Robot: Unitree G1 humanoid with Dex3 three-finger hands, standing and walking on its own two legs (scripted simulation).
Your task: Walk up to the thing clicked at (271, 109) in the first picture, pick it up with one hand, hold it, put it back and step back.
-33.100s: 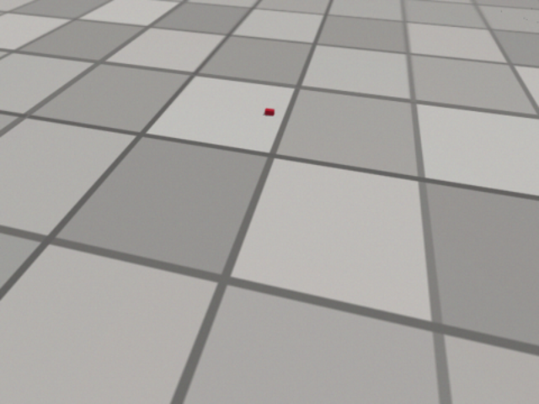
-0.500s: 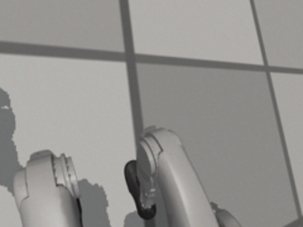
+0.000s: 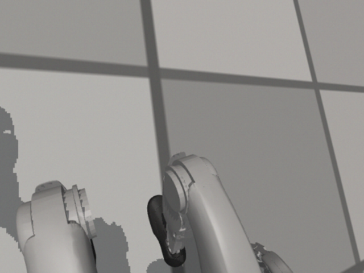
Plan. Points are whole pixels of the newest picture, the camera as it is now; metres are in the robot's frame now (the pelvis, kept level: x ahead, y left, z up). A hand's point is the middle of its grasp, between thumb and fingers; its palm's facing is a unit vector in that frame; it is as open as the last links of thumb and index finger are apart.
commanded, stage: rise first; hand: left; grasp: from above
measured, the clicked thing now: out of the picture +0.51 +0.33 -0.30
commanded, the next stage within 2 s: approach in 0.58 s
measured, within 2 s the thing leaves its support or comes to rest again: neither
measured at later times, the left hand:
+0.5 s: hand out of the picture +0.46 +0.36 -0.17, palm faces -0.45 -0.05 -0.89, open 13.7 cm
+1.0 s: hand out of the picture +0.49 +0.33 -0.18, palm faces -0.45 -0.03 -0.89, open 13.7 cm
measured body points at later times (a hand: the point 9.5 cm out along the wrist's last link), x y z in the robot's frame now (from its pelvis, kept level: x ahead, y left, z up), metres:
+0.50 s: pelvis +0.00 +0.00 +0.00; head +0.25 +0.13 +0.35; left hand +0.48 +0.37 -0.12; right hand +0.07 -0.26 -0.06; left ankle +0.07 +0.12 -0.28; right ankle +0.11 -0.11 -0.28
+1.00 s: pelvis +0.00 +0.00 +0.00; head +0.25 +0.13 +0.35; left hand +0.51 +0.33 -0.12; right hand +0.06 -0.26 -0.07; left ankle +0.07 +0.12 -0.28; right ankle +0.11 -0.11 -0.28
